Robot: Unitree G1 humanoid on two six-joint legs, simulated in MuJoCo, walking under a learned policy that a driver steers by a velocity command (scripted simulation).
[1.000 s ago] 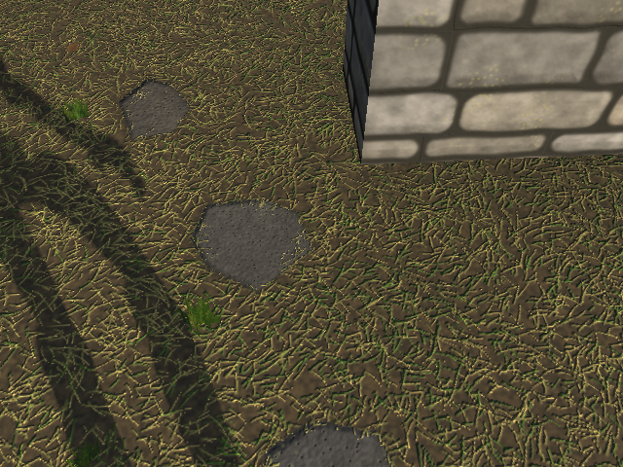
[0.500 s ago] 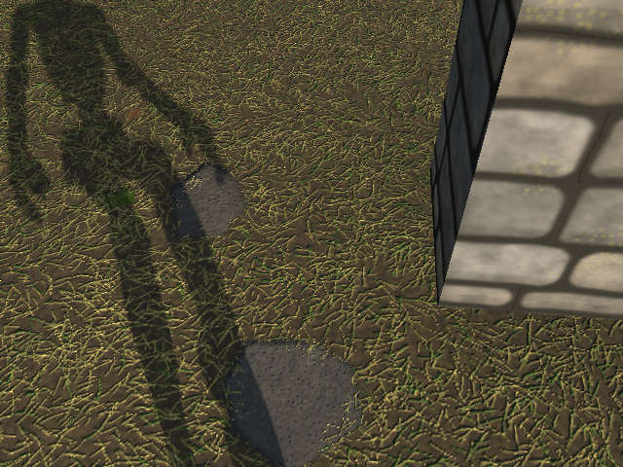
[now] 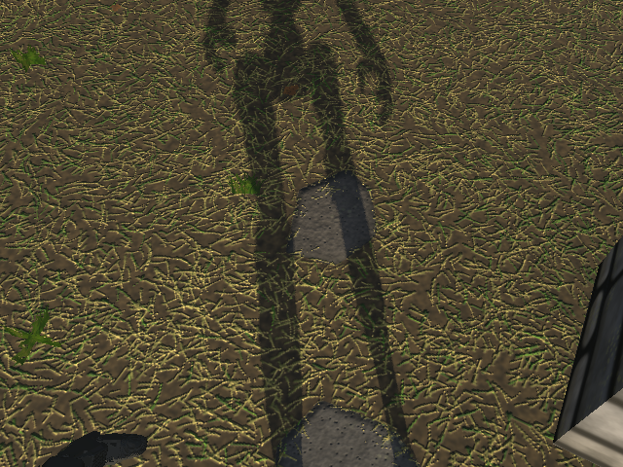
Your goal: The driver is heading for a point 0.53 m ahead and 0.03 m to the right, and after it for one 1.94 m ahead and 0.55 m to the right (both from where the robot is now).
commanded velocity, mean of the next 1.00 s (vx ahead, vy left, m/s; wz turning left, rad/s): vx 0.16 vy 0.00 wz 0.36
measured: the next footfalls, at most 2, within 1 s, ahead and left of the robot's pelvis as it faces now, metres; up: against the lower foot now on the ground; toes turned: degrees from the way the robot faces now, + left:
right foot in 0.28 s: +0.19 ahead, -0.16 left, +0.00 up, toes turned +23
left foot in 0.70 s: +0.07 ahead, +0.02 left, +0.00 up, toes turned +13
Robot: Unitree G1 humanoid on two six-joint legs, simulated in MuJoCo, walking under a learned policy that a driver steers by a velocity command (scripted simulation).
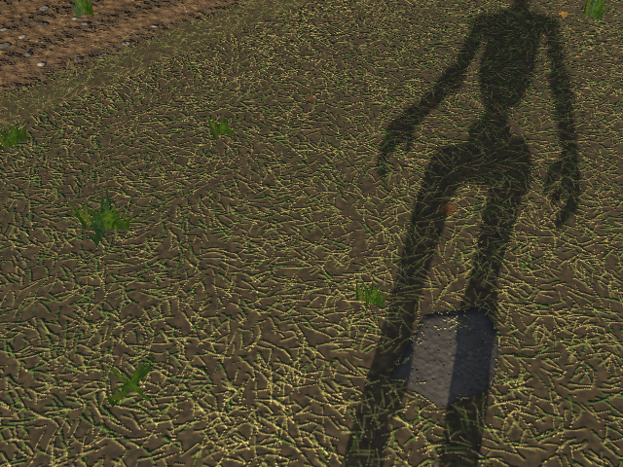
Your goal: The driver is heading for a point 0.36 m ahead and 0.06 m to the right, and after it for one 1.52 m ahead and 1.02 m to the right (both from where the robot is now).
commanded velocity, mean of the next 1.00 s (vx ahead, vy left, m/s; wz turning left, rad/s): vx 0.30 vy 0.00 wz -0.50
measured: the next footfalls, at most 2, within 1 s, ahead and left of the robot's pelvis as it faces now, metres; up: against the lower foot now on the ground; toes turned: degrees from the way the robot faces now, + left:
right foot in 0.02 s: +0.08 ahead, -0.11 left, +0.00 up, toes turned -3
left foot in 0.44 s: +0.43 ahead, +0.04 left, +0.00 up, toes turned -4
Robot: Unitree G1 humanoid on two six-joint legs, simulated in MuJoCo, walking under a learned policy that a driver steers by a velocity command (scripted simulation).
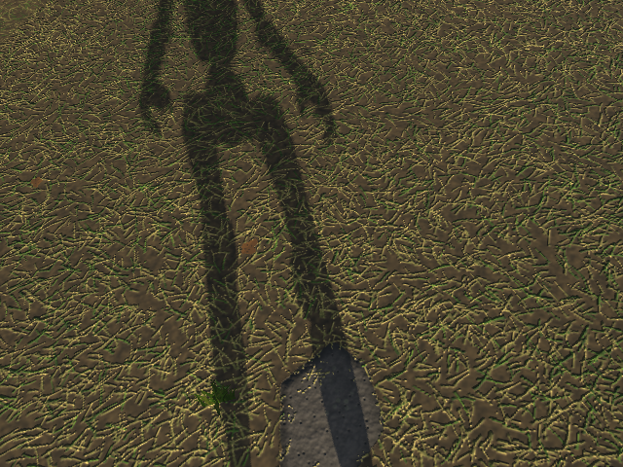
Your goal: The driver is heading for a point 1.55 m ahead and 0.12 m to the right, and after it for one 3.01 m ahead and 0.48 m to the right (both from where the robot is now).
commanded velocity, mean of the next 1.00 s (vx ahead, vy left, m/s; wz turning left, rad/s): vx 0.63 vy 0.00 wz -0.22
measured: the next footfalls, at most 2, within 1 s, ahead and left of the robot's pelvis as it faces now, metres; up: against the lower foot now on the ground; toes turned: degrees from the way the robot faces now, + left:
left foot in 0.32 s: +0.12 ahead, +0.11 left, +0.00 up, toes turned -23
right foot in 0.72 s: +0.30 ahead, -0.25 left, +0.00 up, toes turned -21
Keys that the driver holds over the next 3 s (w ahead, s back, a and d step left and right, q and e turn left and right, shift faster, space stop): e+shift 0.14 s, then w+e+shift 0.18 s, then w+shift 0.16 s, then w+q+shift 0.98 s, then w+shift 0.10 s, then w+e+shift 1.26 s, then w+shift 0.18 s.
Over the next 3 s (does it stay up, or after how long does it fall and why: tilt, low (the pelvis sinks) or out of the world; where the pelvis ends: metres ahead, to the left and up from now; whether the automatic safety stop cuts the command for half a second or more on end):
stays up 2.22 -0.10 0.00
